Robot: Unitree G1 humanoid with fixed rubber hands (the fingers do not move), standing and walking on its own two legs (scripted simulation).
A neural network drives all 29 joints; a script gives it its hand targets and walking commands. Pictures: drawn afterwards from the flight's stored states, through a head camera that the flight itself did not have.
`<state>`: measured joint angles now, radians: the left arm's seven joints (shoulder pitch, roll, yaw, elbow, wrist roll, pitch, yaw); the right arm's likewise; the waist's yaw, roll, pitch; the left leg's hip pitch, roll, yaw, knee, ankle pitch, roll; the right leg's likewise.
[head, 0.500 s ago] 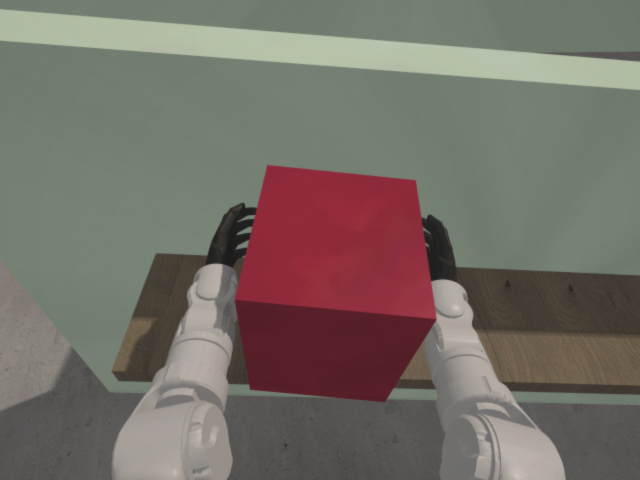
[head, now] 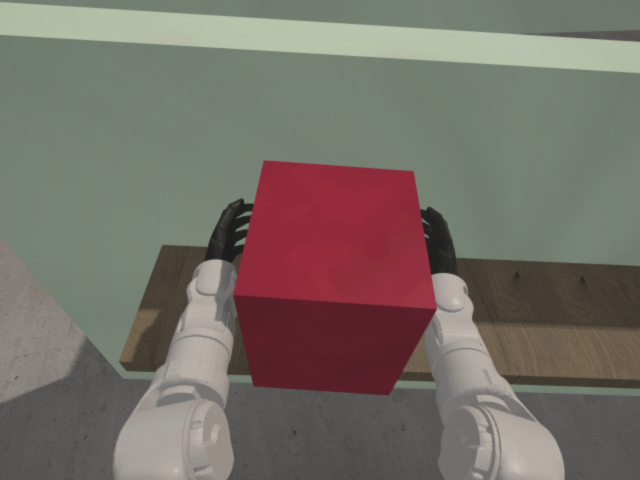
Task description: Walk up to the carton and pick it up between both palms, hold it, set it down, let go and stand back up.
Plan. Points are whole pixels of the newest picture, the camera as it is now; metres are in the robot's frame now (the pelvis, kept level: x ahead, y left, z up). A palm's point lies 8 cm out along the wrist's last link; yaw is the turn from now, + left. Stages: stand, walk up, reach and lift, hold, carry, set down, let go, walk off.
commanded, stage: reach and lift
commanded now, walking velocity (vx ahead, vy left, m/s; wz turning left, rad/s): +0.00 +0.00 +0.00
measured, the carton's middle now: (329, 284) +0.36 +0.00 +0.03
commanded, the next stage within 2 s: none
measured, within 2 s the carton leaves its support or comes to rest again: leaves its support in 0.28 s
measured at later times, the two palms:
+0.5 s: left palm (222, 234) +0.39 +0.14 +0.10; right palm (448, 251) +0.37 -0.15 +0.10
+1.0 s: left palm (219, 222) +0.39 +0.14 +0.13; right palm (453, 239) +0.37 -0.15 +0.12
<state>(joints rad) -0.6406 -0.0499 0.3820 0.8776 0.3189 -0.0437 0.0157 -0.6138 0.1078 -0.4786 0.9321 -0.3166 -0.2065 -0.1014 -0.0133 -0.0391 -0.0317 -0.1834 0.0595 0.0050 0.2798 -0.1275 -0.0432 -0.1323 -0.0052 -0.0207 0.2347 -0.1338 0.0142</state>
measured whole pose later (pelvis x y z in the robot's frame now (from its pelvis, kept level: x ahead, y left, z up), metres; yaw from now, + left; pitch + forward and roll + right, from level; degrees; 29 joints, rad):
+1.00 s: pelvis -0.01 +0.00 +0.00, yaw +0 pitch +1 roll -1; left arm -0.66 -0.03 0.28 0.70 0.27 0.07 0.05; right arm -0.66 0.01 -0.23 0.97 -0.03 -0.25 -0.17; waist -0.03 -0.07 -0.08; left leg -0.19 0.07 0.01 0.31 -0.14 -0.05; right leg -0.13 0.01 -0.02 0.24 -0.13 0.01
